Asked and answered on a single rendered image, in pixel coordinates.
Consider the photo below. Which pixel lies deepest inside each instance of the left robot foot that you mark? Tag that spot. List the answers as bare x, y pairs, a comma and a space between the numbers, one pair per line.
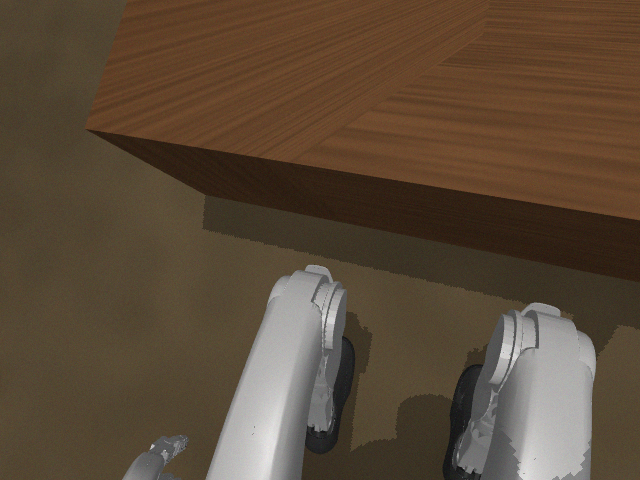
323, 441

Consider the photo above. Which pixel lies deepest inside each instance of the right robot foot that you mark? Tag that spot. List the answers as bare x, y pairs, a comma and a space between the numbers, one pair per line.
460, 415

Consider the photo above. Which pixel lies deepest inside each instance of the left robot hand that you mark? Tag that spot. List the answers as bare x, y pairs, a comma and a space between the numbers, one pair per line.
149, 465

